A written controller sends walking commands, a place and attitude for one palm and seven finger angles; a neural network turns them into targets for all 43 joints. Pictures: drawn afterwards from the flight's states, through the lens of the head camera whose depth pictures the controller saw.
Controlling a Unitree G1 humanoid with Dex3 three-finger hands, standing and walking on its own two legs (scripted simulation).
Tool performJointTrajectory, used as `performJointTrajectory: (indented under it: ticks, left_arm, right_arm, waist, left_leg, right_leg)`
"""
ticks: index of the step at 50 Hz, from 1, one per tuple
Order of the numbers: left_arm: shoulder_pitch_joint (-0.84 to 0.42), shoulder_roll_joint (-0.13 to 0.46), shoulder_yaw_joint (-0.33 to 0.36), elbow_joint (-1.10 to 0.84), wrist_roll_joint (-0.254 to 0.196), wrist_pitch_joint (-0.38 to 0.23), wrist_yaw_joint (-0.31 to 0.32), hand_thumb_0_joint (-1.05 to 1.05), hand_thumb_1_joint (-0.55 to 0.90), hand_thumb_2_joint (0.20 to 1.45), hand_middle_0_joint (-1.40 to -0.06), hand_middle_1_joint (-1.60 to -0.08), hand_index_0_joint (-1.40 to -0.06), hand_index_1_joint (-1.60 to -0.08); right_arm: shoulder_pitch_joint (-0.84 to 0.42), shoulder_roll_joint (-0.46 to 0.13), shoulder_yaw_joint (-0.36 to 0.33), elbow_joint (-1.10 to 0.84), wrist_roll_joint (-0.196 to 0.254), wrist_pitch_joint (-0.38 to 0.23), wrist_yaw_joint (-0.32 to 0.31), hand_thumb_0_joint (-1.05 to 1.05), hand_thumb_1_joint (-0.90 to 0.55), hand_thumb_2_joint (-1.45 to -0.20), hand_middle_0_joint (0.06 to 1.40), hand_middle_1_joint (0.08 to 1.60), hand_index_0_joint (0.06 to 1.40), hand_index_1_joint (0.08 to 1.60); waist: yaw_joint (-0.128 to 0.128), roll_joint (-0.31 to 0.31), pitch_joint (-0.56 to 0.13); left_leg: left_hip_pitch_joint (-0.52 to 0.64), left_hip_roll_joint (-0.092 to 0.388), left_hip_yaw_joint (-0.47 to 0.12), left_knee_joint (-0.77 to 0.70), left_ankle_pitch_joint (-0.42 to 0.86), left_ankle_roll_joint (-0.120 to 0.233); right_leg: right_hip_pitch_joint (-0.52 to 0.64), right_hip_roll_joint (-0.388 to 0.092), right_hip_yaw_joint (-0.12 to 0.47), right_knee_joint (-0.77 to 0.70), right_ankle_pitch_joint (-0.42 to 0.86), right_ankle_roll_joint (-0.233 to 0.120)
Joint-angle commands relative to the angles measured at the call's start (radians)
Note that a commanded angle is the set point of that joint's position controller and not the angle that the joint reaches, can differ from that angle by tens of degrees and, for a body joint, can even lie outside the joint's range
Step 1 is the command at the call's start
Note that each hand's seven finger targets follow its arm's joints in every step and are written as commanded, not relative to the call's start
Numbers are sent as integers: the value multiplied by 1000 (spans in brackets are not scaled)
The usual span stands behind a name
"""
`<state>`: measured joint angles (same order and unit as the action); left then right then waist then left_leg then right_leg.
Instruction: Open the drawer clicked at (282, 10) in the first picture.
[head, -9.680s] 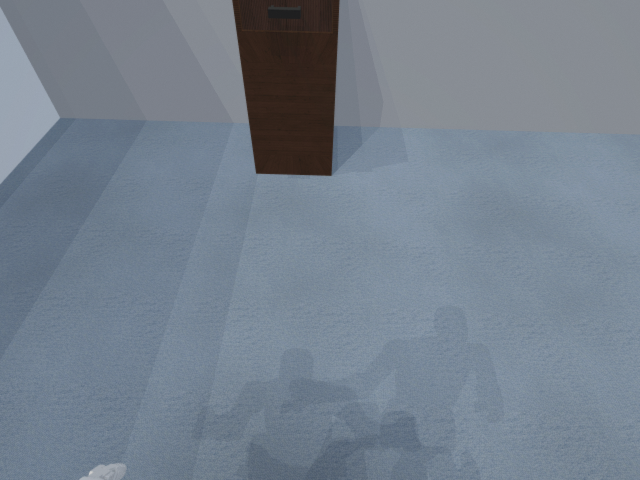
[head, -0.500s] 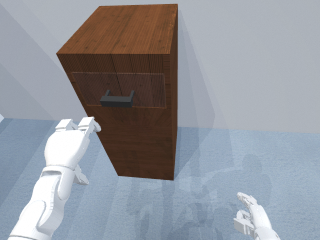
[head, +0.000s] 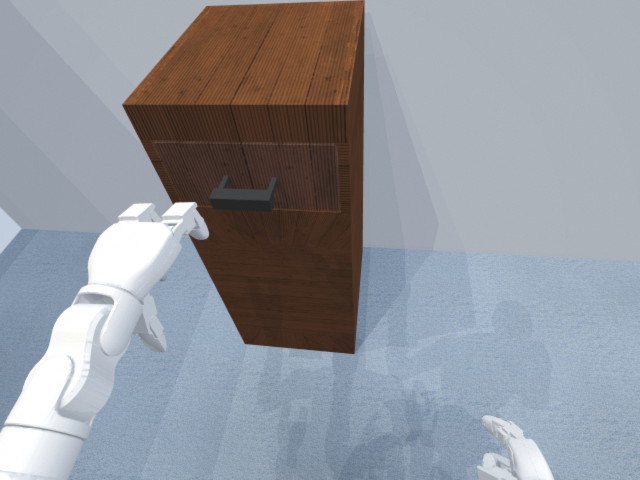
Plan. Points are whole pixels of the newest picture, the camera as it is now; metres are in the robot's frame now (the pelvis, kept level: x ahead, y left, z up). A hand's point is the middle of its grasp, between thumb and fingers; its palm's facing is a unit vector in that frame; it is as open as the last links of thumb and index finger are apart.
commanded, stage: raise the hand with hooked fingers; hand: left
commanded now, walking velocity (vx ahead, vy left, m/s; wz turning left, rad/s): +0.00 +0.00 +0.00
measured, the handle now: (245, 190) +0.58 +0.23 -0.01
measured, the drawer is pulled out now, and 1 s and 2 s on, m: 0.00 0.00 0.00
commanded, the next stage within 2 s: move the hooked fingers above the handle in 0.16 s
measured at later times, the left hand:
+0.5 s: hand (178, 272) +0.32 +0.22 +0.10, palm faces +0.02 -0.06 -1.00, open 13.9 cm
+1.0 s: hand (208, 228) +0.40 +0.22 +0.09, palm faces +0.02 -0.04 -1.00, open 13.8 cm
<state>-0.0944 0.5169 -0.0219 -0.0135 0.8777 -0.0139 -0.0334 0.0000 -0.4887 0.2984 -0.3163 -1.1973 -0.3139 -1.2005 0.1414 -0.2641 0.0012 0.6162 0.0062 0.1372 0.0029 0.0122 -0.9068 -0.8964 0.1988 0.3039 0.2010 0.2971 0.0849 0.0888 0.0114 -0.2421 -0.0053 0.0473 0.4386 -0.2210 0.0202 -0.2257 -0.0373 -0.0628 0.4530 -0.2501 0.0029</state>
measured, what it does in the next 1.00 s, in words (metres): stands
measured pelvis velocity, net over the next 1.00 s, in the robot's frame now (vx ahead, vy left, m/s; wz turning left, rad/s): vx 0.01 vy -0.01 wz -0.01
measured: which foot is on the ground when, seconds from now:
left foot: down 0.00-1.00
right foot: down 0.00-1.00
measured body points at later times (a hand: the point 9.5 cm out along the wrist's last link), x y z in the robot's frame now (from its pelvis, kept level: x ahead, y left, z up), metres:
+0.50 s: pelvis -0.01 -0.02 +0.00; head +0.01 -0.05 +0.45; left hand +0.31 +0.22 +0.15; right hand +0.20 -0.23 -0.11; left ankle +0.00 +0.11 -0.74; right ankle -0.01 -0.12 -0.74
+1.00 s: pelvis +0.01 -0.01 -0.01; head +0.05 -0.04 +0.44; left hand +0.40 +0.22 +0.14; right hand +0.12 -0.27 -0.14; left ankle +0.00 +0.11 -0.74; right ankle -0.01 -0.12 -0.74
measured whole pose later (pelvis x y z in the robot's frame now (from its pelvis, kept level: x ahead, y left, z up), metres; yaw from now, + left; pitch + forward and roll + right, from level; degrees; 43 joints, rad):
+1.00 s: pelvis +0.01 -0.01 -0.01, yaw -1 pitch +7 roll +0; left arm -0.47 0.49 -0.07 0.47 0.96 -0.05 0.09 0.00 -0.49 0.30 -0.32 -1.20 -0.32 -1.20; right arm 0.24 -0.27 -0.05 0.67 0.03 0.14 -0.02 0.01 -0.91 -0.90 0.20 0.30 0.20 0.30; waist 0.03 0.06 -0.05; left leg -0.38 0.01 0.06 0.53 -0.26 0.01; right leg -0.37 -0.02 -0.05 0.55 -0.29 -0.01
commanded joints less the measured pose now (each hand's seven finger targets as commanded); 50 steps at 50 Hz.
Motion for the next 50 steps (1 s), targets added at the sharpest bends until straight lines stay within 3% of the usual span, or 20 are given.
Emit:
performJointTrajectory:
  ticks: [1, 4, 6, 8, 10, 13, 17, 21, 23, 26, 27, 30, 36, 39, 41, 45, 47, 50]
  left_arm:
    - [-272, 252, 196, -214, 0, -36, 95, 0, -500, 300, -300, -1200, -300, -1200]
    - [-285, 229, 173, -197, 9, -25, 127, 0, -500, 300, -300, -1200, -300, -1200]
    - [-280, 212, 159, -170, 8, -5, 129, 0, -500, 300, -300, -1200, -300, -1200]
    - [-277, 195, 127, -150, 10, 12, 121, 0, -500, 300, -300, -1200, -300, -1200]
    - [-286, 200, 117, -173, 11, 17, 108, 0, -500, 300, -300, -1200, -300, -1200]
    - [-269, 189, 104, -144, 7, 21, 83, 0, -500, 300, -300, -1200, -300, -1200]
    - [-380, 198, 93, -110, 22, -3, 81, 0, -500, 300, -300, -1200, -300, -1200]
    - [-459, 234, 125, -7, 32, -21, 97, 0, -500, 300, -300, -1200, -300, -1200]
    - [-532, 219, 97, 69, 38, -27, 100, 0, -500, 300, -300, -1200, -300, -1200]
    - [-596, 238, 100, 90, 47, -41, 103, 0, -500, 300, -300, -1200, -300, -1200]
    - [-609, 214, 73, 92, 49, -46, 101, 0, -500, 300, -300, -1200, -300, -1200]
    - [-604, 201, 66, 127, 48, -53, 98, 0, -500, 300, -300, -1200, -300, -1200]
    - [-656, 215, 80, 228, 58, -49, 103, 0, -500, 300, -300, -1200, -300, -1200]
    - [-691, 219, 82, 218, 68, -60, 124, 0, -500, 300, -300, -1200, -300, -1200]
    - [-701, 248, 118, 217, 67, -65, 139, 0, -500, 300, -300, -1200, -300, -1200]
    - [-728, 212, 83, 252, 76, -53, 161, 0, -500, 300, -300, -1200, -300, -1200]
    - [-730, 223, 91, 285, 84, -41, 166, 0, -500, 300, -300, -1200, -300, -1200]
    - [-789, 215, 65, 378, 92, -19, 164, 0, -500, 300, -300, -1200, -300, -1200]
  right_arm:
    - [-133, -100, -44, -154, 0, -54, -12, 0, -900, -900, 200, 300, 200, 300]
    - [-130, -96, -47, -140, 5, -56, -12, 0, -900, -900, 200, 300, 200, 300]
    - [-140, -98, -48, -138, 12, -56, -11, 0, -900, -900, 200, 300, 200, 300]
    - [-142, -98, -46, -136, 13, -53, -14, 0, -900, -900, 200, 300, 200, 300]
    - [-148, -99, -44, -141, 11, -54, -18, 0, -900, -900, 200, 300, 200, 300]
    - [-157, -97, -38, -140, 13, -53, -22, 0, -900, -900, 200, 300, 200, 300]
    - [-144, -95, -34, -129, 10, -57, -32, 0, -900, -900, 200, 300, 200, 300]
    - [-128, -96, -37, -117, 14, -57, -44, 0, -900, -900, 200, 300, 200, 300]
    - [-112, -95, -36, -102, 17, -60, -50, 0, -900, -900, 200, 300, 200, 300]
    - [-93, -99, -44, -106, 15, -64, -52, 0, -900, -900, 200, 300, 200, 300]
    - [-88, -95, -44, -109, 16, -65, -52, 0, -900, -900, 200, 300, 200, 300]
    - [-66, -100, -53, -109, 14, -59, -49, 0, -900, -900, 200, 300, 200, 300]
    - [-25, -115, -63, -106, 20, -42, -44, 0, -900, -900, 200, 300, 200, 300]
    - [0, -112, -73, -104, 19, -41, -41, 0, -900, -900, 200, 300, 200, 300]
    - [18, -116, -82, -99, 16, -41, -40, 0, -900, -900, 200, 300, 200, 300]
    - [43, -118, -89, -88, 18, -36, -35, 0, -900, -900, 200, 300, 200, 300]
    - [51, -121, -91, -81, 19, -33, -34, 0, -900, -900, 200, 300, 200, 300]
    - [65, -126, -87, -69, 25, -26, -41, 0, -900, -900, 200, 300, 200, 300]
  waist:
    - [17, -47, -287]
    - [13, -27, -291]
    - [6, -49, -284]
    - [1, -64, -260]
    - [3, -65, -285]
    - [-3, -85, -238]
    - [-15, -77, -246]
    - [-16, -90, -243]
    - [-35, -92, -223]
    - [-31, -64, -303]
    - [-32, -49, -315]
    - [-33, -61, -331]
    - [-40, -97, -316]
    - [-35, -59, -374]
    - [-37, -86, -410]
    - [-49, -73, -410]
    - [-50, -73, -411]
    - [-74, -98, -359]
  left_leg:
    - [87, -22, -37, -33, 284, 6]
    - [94, -23, -30, -32, 273, 6]
    - [82, -26, -25, -30, 258, 7]
    - [74, -26, -22, -40, 228, 9]
    - [88, -27, -19, -41, 232, 12]
    - [66, -29, -16, -46, 202, 14]
    - [73, -33, -15, -38, 181, 16]
    - [46, -38, -11, -33, 149, 15]
    - [37, -37, -9, -27, 127, 17]
    - [45, -43, -11, -12, 154, 18]
    - [47, -44, -10, -4, 168, 20]
    - [41, -42, -10, 10, 215, 21]
    - [-5, -39, -12, 23, 214, 22]
    - [15, -37, -13, 42, 258, 24]
    - [14, -34, -16, 53, 295, 26]
    - [18, -29, -13, 65, 318, 25]
    - [10, -27, -12, 70, 330, 25]
    - [-16, -25, -8, 69, 266, 27]
  right_leg:
    - [105, 50, 24, -32, 221, -40]
    - [88, 46, 26, -31, 213, -39]
    - [90, 49, 30, -36, 208, -37]
    - [83, 45, 29, -42, 188, -35]
    - [101, 42, 33, -43, 204, -33]
    - [92, 42, 34, -53, 185, -30]
    - [67, 41, 38, -57, 163, -29]
    - [62, 42, 42, -60, 127, -28]
    - [28, 42, 41, -59, 111, -28]
    - [57, 43, 45, -41, 139, -31]
    - [56, 40, 47, -32, 163, -32]
    - [55, 43, 43, -10, 225, -34]
    - [28, 49, 38, 7, 218, -37]
    - [26, 51, 40, 32, 252, -42]
    - [47, 55, 40, 42, 287, -42]
    - [10, 57, 37, 57, 308, -42]
    - [9, 59, 37, 62, 317, -43]
    - [-36, 60, 33, 55, 265, -40]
